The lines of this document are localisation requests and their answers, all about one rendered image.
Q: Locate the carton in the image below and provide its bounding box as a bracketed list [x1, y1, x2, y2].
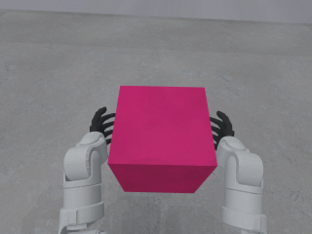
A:
[107, 86, 217, 194]

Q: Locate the robot right forearm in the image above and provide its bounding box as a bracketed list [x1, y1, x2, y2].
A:
[215, 136, 268, 234]

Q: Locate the robot left hand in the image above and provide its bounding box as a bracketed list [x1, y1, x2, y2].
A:
[90, 107, 116, 145]

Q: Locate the robot right hand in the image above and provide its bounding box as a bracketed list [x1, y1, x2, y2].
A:
[210, 111, 235, 151]

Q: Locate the robot left forearm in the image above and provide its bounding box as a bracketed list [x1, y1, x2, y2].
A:
[58, 132, 109, 234]

